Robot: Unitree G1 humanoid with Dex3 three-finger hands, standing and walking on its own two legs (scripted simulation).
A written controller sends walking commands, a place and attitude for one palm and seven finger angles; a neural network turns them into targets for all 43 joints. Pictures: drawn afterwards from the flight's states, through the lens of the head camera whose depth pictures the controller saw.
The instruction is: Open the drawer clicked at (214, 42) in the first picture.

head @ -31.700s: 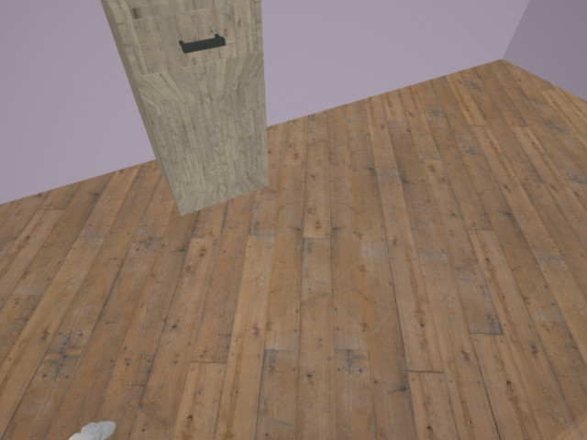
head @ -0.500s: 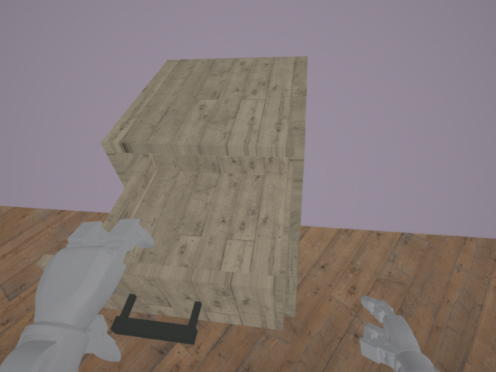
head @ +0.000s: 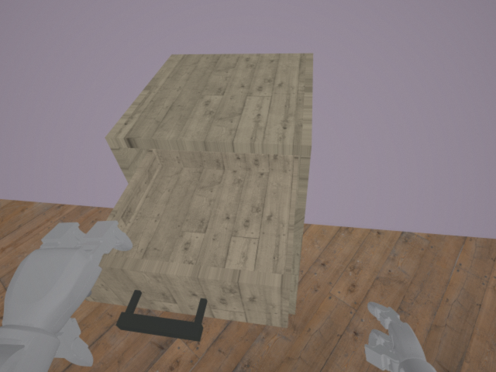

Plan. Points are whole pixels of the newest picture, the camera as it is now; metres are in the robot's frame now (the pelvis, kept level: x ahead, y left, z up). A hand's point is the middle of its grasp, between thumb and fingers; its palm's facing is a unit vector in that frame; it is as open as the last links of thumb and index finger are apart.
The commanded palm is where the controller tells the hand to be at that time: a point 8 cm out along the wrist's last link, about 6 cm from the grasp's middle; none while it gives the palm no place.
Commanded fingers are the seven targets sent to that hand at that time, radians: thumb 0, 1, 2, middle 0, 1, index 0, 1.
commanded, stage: draw the hand back to the body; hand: left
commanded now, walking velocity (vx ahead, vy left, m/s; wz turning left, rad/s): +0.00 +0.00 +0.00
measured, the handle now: (164, 313) +0.20 +0.19 -0.01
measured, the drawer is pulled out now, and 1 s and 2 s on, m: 0.29 0.29 0.29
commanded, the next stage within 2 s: step back with the hand held close in 1.00 s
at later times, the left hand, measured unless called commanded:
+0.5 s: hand (89, 264) +0.19 +0.23 +0.16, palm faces +0.35 -0.85 -0.39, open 11.3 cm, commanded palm +0.14 +0.27 +0.18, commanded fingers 0.00 0.41 0.69 -0.23 -0.62 -0.23 -0.62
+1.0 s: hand (91, 272) +0.18 +0.22 +0.16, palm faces +0.42 -0.81 -0.41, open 7.6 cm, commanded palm +0.13 +0.26 +0.18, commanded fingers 0.00 0.90 0.90 -0.20 -0.30 -0.20 -0.30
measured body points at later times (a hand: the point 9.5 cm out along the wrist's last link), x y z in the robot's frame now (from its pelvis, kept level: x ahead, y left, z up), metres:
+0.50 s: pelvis +0.01 +0.00 +0.00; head +0.01 -0.01 +0.45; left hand +0.16 +0.27 +0.18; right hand +0.21 -0.21 -0.08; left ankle -0.02 +0.09 -0.73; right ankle +0.00 -0.10 -0.73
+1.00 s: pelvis +0.01 -0.02 +0.01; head +0.01 -0.05 +0.45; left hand +0.15 +0.26 +0.18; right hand +0.22 -0.22 -0.08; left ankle -0.02 +0.09 -0.73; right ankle +0.00 -0.10 -0.73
